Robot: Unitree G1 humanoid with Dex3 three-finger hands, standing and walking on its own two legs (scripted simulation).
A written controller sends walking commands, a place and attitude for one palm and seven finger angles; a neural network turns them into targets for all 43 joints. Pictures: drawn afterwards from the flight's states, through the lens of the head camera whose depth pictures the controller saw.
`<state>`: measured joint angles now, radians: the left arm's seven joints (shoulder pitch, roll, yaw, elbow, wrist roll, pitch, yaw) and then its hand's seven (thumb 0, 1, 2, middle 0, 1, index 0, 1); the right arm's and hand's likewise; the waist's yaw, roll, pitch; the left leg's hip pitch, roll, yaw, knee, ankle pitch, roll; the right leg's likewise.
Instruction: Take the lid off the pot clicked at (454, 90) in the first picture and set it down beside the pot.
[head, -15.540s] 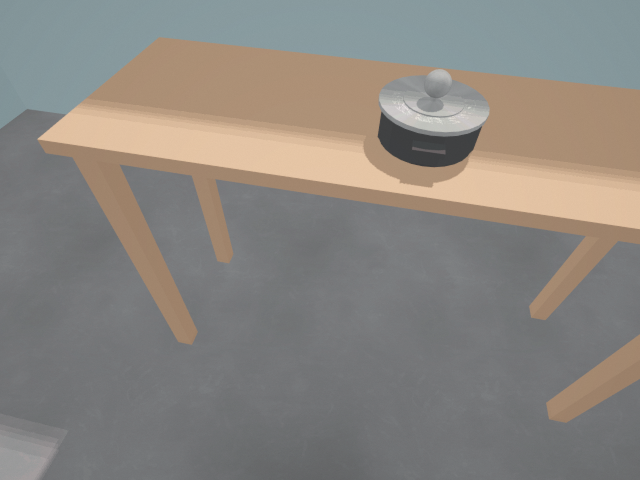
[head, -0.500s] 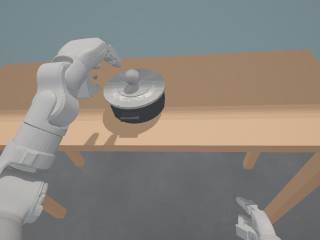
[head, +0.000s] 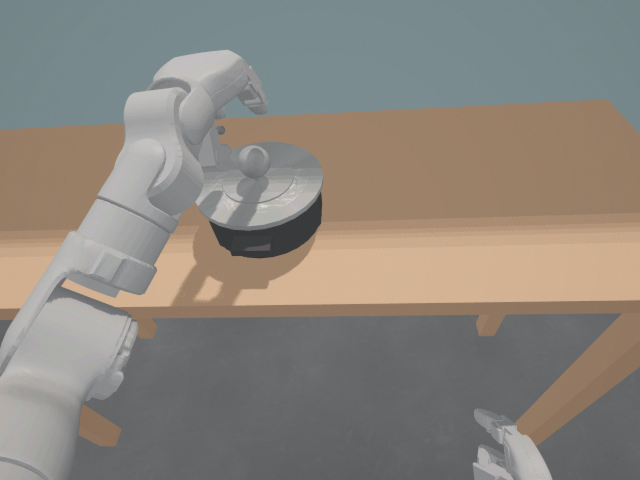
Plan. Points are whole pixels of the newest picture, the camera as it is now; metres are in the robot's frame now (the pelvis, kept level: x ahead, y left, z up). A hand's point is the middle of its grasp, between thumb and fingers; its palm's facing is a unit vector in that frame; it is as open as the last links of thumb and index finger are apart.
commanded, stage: move the open hand above the knob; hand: left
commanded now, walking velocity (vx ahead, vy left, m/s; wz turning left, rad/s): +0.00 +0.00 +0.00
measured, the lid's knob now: (254, 161) +0.48 +0.12 +0.16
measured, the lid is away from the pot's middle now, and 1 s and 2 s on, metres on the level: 0.00 0.00 0.00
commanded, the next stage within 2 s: lower the open fingers around the knob in 0.86 s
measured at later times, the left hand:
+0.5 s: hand (242, 117) +0.45 +0.11 +0.24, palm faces -0.14 -0.08 -0.99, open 10.1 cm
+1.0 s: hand (233, 120) +0.44 +0.11 +0.25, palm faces -0.12 -0.09 -0.99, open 10.1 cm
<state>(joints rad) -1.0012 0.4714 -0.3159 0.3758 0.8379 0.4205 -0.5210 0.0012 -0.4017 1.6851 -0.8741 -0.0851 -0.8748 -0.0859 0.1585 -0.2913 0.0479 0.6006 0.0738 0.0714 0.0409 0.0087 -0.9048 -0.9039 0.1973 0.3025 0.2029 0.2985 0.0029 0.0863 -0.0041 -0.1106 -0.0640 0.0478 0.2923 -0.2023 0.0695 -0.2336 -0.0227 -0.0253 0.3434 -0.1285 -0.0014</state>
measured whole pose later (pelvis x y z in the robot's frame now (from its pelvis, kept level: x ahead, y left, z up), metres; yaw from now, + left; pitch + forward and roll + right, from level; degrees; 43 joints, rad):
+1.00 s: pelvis +0.00 +0.01 +0.00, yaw +0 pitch +1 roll +0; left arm -1.09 0.40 -0.36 0.50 0.83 0.43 -0.50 0.00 -0.40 1.69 -0.87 -0.09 -0.87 -0.09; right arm 0.16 -0.28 0.05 0.62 0.07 0.08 0.05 0.01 -0.91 -0.90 0.20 0.30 0.20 0.30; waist 0.00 0.08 -0.02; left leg -0.11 -0.07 0.04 0.29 -0.21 0.08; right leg -0.24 -0.03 -0.03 0.35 -0.14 0.01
